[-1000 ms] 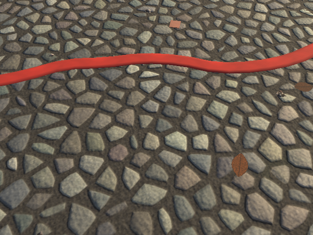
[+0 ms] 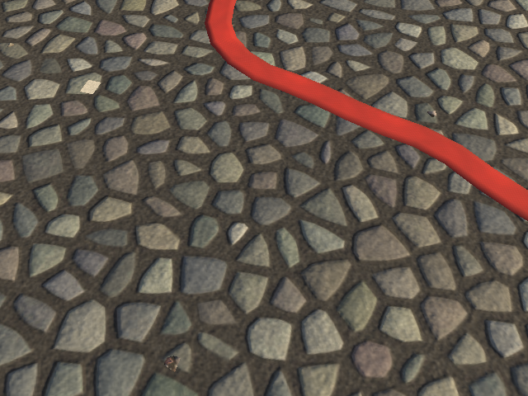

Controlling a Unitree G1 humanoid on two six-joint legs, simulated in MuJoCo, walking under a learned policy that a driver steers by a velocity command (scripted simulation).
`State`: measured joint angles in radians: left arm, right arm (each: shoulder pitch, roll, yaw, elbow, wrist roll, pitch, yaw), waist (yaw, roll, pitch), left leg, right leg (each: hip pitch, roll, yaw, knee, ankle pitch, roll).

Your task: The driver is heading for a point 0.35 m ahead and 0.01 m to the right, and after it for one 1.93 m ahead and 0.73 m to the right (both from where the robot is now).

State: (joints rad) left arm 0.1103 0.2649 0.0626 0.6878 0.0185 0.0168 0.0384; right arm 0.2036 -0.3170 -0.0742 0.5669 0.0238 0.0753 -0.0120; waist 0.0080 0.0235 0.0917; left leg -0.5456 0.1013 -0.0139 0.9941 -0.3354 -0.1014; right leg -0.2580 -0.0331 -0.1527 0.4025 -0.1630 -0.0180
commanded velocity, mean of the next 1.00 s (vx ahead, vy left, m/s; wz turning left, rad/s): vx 0.34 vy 0.00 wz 0.16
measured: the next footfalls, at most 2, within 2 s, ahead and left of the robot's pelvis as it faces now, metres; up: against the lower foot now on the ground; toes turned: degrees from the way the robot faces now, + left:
left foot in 0.12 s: +0.04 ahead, +0.14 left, +0.00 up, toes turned +12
right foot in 0.62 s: +0.39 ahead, +0.00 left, +0.00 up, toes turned +16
